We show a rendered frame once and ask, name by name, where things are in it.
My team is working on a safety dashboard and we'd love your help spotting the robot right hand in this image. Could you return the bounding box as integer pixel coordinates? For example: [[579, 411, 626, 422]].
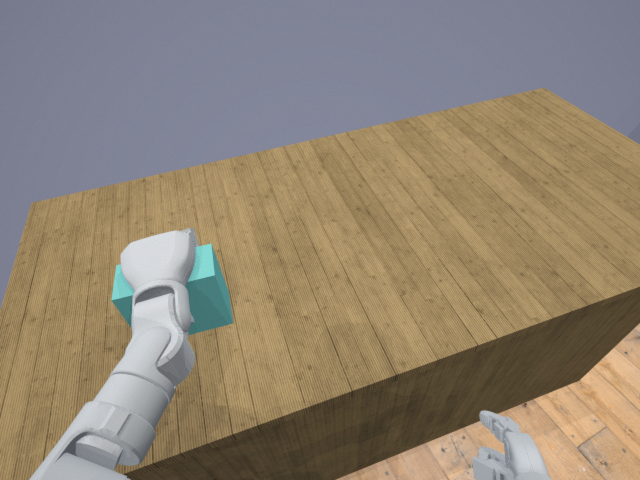
[[472, 410, 550, 480]]

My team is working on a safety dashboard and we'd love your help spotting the robot left upper arm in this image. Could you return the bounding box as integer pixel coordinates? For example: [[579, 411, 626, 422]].
[[42, 452, 131, 480]]

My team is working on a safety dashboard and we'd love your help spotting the table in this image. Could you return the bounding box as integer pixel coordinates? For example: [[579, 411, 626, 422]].
[[0, 88, 640, 480]]

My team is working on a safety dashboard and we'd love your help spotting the left robot forearm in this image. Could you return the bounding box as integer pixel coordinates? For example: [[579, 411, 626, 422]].
[[29, 280, 195, 480]]

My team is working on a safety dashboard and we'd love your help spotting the robot left hand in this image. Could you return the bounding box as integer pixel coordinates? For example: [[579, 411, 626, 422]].
[[120, 228, 199, 324]]

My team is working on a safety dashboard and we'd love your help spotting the sponge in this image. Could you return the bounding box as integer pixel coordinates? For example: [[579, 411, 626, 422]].
[[111, 244, 233, 335]]

